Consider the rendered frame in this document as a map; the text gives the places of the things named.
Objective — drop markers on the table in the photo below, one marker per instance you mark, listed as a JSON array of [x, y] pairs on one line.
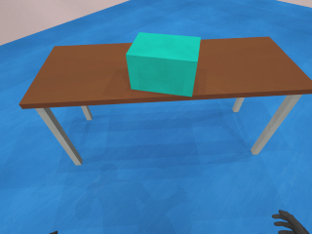
[[98, 74]]

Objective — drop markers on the robot right hand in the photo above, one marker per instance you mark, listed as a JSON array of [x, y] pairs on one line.
[[292, 223]]

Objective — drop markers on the carton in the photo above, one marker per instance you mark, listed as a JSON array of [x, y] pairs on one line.
[[163, 63]]

